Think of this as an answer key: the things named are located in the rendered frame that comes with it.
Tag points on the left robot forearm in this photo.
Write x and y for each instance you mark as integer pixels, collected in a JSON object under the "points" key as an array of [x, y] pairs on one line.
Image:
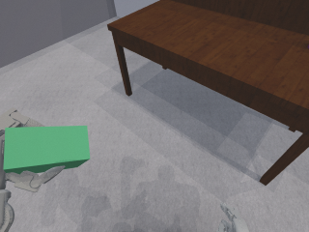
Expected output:
{"points": [[6, 211]]}

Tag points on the right robot hand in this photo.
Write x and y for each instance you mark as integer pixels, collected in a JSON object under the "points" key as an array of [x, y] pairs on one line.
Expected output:
{"points": [[238, 223]]}

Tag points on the left robot hand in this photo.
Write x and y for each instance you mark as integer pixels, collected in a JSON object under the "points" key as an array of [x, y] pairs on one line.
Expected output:
{"points": [[26, 180]]}

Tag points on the table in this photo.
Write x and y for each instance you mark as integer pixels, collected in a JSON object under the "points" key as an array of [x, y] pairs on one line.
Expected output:
{"points": [[254, 52]]}

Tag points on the sponge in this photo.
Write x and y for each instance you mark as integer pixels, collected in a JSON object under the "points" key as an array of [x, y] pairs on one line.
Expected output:
{"points": [[37, 149]]}

